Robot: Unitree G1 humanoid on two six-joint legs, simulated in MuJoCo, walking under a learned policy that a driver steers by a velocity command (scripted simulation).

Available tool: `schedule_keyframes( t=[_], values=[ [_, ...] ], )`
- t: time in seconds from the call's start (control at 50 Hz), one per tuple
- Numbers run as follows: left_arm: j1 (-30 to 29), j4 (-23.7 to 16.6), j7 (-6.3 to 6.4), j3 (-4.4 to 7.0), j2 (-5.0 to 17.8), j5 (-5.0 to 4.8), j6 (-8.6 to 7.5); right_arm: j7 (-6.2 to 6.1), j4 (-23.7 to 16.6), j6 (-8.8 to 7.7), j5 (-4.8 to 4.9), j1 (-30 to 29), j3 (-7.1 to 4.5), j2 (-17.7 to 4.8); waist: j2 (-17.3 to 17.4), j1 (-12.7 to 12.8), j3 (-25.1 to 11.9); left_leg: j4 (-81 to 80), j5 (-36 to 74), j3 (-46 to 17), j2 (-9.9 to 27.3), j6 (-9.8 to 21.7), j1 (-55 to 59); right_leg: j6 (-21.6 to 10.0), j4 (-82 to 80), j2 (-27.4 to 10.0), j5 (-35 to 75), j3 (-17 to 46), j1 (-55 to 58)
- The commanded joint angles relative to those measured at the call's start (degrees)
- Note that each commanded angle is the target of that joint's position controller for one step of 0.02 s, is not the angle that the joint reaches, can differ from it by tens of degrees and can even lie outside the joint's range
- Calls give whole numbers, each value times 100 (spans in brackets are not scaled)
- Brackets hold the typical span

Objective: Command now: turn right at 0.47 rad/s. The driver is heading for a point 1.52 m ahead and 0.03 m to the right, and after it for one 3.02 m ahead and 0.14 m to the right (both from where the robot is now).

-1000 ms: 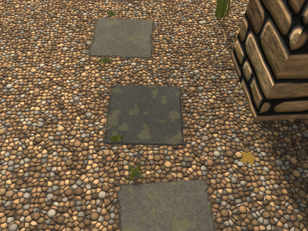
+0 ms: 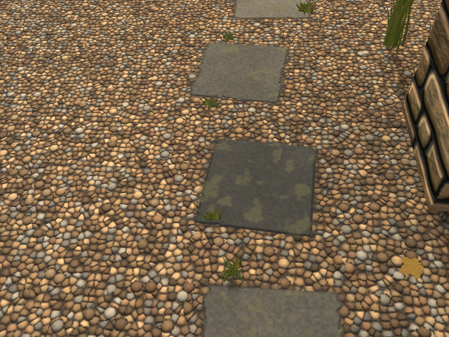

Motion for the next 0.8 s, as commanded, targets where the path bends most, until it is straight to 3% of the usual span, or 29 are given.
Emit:
schedule_keyframes(
  t=[0.02, 0.04, 0.06, 0.1, 0.12, 0.18, 0.34, 0.44, 0.48, 0.5, 0.52, 0.54, 0.56, 0.6, 0.64, 0.7, 0.74, 0.78, 0.8],
  values=[
    [442, -503, 109, 370, 1486, 79, -93, 20, -478, -67, -336, -31, -19, -218, -2138, -24, -539, 2519, -1866, 135, -387, -186, -2103, -1256, -1437, -1836, 4359, 3060, 1739],
    [708, -559, 25, 291, 1357, 317, -229, -30, -594, -106, -188, -461, -71, -435, -1574, 409, -1098, 3459, -2247, -832, -605, -124, -2233, -2083, -1706, -2249, 3929, 3697, 1539],
    [470, -574, -1, 244, 1220, 314, -341, -54, -560, -96, -57, -537, -129, -631, -1035, 288, -796, 3781, -1821, -977, -480, -40, -2400, -1937, -1724, -1991, 3332, 3223, 1420],
    [-26, -607, 99, 164, 934, 81, -357, -120, -361, -74, -100, -433, -198, -742, -559, 82, -540, 3489, -851, -1035, -276, 15, -2476, -1329, -1668, -1460, 2431, 2577, 1279],
    [-144, -636, 154, 126, 888, 35, -326, -124, -335, -71, -116, -359, -214, -745, -624, -3, -545, 3383, -526, -1034, -291, -20, -2244, -1213, -1697, -1272, 2455, 2379, 1107],
    [-79, -716, 255, 87, 808, 68, -271, -63, -258, -104, -68, -191, -185, -581, -713, -30, -734, 3193, -14, -980, -474, -126, -2024, -1193, -1755, -1050, 2466, 2196, 1215],
    [-75, -823, 335, 144, 906, 78, -146, -12, -252, -201, -56, -389, -144, -525, -893, 102, -545, 1489, 140, -1106, -566, -298, -1757, -1196, -1799, -886, 1125, 2703, 1114],
    [-255, -741, 246, -69, 459, 211, -132, 105, -125, -266, -51, -180, -40, -412, -912, 172, -695, 686, 99, -849, -309, -197, -598, -1203, -1606, -885, 1522, 2450, 688],
    [-355, -621, 196, -174, 283, 221, -151, 169, -52, -305, -58, -43, 26, -287, -845, 45, -630, -228, 530, -739, -312, -92, 43, -1087, -1545, -802, 1436, 2297, 507],
    [-309, -529, 173, -199, 255, 213, -173, 198, -16, -331, -80, 22, 53, -266, -758, -50, -533, -1001, 1181, -705, -358, 2, 410, -935, -1524, -699, 1333, 2180, 399],
    [-84, -423, 158, -201, 265, 249, -230, 200, -49, -347, -145, -27, 48, -431, -567, 16, -498, -1207, 1807, -949, -226, 117, 664, -690, -1469, -536, 1103, 2071, 340],
    [117, -403, 159, -164, 385, 337, -284, 175, -157, -352, -165, -63, -16, -850, -69, 230, -507, -1050, 2928, -1446, 205, 336, 731, -442, -1119, -198, 600, 1753, 289],
    [297, -388, 163, -121, 445, 341, -323, 178, -146, -336, -117, -170, -85, -1129, 485, 460, -502, -895, 2933, -1609, 329, 665, 507, -231, -991, 221, 252, 1242, 320],
    [-207, -448, 256, -80, 513, 282, -298, 210, -146, -335, -64, -182, -45, -873, 732, 183, -399, -1288, 1773, -2065, 373, 912, -99, 8, -703, 320, 296, 862, 658],
    [-296, -516, 312, -51, 431, 237, -208, 200, -174, -353, -42, -174, -26, -867, 873, 149, -365, -1272, 1795, -2276, 361, 915, -154, -17, -587, 307, 418, 784, 630],
    [-195, -554, 293, -5, 317, 204, -209, 128, -246, -295, 8, -63, -66, -926, 691, 93, -484, -1031, 1778, -2429, 258, 934, -165, -84, -579, 280, 467, 679, 642],
    [-100, -549, 260, 51, 326, 179, -231, 85, -362, -222, 35, -86, -74, -892, 338, 60, -518, -699, 1614, -2290, 2, 822, -387, -197, -775, 121, 663, 782, 785],
    [15, -559, 243, 132, 491, 187, -229, 78, -479, -169, 52, -78, -49, -776, -383, 28, -485, 66, 1094, -1740, -496, 504, -920, -572, -1283, -468, 1013, 1403, 1061],
    [80, -559, 238, 169, 631, 211, -234, 96, -518, -145, 33, 5, -30, -702, -889, 7, -465, 647, 545, -1351, -743, 311, -1276, -985, -1581, -1132, 1548, 2053, 1241]
  ],
)
Keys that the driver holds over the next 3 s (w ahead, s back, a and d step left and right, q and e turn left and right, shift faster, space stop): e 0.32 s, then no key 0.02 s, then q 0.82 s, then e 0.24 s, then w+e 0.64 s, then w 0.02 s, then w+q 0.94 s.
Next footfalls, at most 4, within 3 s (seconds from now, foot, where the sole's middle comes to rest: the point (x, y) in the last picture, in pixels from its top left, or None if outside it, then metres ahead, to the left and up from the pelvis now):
0.52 left None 0.08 0.13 -0.76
1.10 left None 0.05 0.17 -0.76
1.66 right None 0.07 -0.06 -0.76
2.08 left None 0.45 0.11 -0.76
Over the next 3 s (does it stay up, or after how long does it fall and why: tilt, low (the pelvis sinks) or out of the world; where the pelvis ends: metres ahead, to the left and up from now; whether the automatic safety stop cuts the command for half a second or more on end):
stays up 0.71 -0.01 -0.01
